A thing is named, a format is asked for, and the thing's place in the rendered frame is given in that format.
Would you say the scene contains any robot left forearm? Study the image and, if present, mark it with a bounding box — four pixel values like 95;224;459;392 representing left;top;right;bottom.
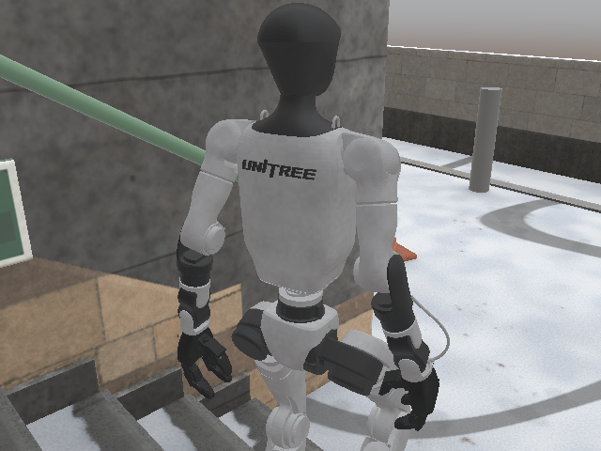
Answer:
177;228;213;335

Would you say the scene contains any left robot shin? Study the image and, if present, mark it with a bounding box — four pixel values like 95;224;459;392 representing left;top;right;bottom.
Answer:
265;407;306;451

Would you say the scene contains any robot right upper arm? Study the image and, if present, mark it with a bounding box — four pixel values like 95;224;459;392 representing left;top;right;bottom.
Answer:
341;131;401;293

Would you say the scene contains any robot right forearm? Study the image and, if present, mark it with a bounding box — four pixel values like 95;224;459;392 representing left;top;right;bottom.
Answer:
371;255;433;382

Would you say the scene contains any left robot hand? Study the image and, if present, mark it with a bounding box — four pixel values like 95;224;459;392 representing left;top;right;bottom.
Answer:
177;327;232;399

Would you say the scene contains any right robot hand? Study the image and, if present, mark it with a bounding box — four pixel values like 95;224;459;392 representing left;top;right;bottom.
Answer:
378;363;439;431

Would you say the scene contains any robot left upper arm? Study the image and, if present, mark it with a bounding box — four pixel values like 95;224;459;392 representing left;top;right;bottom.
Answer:
180;119;256;256

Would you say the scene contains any robot torso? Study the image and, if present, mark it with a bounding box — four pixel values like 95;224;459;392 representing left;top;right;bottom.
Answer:
237;110;357;375

